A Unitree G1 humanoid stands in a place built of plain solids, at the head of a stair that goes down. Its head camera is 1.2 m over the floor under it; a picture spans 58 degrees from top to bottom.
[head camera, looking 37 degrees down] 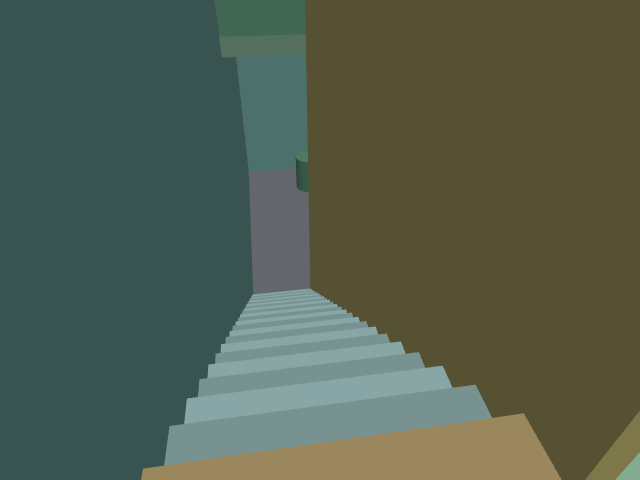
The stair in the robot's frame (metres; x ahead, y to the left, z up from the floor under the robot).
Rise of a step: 0.20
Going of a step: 0.24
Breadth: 1.10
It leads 8 degrees to the left of straight ahead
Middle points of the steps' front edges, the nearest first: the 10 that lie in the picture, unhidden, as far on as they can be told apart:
0.65 -0.07 0.00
0.88 -0.03 -0.20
1.11 0.00 -0.39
1.35 0.04 -0.59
1.58 0.07 -0.79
1.81 0.11 -0.99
2.05 0.14 -1.19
2.28 0.18 -1.39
2.51 0.21 -1.58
2.75 0.25 -1.78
